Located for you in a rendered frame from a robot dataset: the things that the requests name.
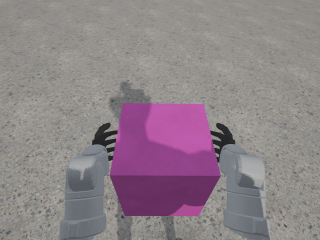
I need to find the right robot hand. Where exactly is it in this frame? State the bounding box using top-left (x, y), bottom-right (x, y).
top-left (210, 123), bottom-right (236, 163)

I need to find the carton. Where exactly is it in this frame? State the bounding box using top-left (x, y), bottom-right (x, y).
top-left (110, 103), bottom-right (221, 216)

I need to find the left robot hand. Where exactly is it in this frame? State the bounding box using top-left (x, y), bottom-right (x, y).
top-left (92, 122), bottom-right (118, 161)

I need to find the right robot forearm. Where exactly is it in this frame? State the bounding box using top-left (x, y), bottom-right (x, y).
top-left (219, 144), bottom-right (272, 240)

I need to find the left robot forearm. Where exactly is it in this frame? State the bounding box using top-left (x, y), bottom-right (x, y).
top-left (59, 144), bottom-right (110, 240)

